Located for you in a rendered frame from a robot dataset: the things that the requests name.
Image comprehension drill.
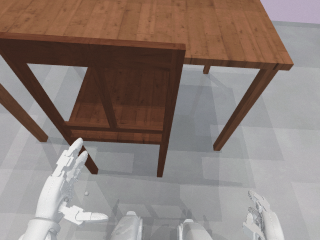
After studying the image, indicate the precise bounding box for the chair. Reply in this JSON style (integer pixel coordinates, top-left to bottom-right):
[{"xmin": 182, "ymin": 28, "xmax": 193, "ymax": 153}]
[{"xmin": 0, "ymin": 32, "xmax": 186, "ymax": 178}]

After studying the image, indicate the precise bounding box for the robot left hand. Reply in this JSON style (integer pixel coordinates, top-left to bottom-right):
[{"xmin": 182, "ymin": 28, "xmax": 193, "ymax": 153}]
[{"xmin": 35, "ymin": 138, "xmax": 109, "ymax": 228}]

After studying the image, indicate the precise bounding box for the robot left forearm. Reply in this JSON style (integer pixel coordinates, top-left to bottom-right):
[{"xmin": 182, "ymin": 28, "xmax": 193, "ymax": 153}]
[{"xmin": 18, "ymin": 217, "xmax": 61, "ymax": 240}]

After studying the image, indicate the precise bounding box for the table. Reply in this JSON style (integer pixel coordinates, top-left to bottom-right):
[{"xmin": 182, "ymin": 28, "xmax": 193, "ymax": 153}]
[{"xmin": 0, "ymin": 0, "xmax": 294, "ymax": 151}]

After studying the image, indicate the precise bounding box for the robot left thigh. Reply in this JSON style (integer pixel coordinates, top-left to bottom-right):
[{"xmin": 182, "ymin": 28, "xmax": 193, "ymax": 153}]
[{"xmin": 109, "ymin": 214, "xmax": 143, "ymax": 240}]

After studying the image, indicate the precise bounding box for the left robot shin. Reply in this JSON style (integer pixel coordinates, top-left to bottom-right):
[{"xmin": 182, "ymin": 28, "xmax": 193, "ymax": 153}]
[{"xmin": 126, "ymin": 211, "xmax": 136, "ymax": 215}]

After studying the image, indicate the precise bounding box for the robot right hand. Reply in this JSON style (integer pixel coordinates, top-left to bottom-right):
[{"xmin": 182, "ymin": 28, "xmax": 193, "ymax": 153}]
[{"xmin": 243, "ymin": 190, "xmax": 285, "ymax": 240}]

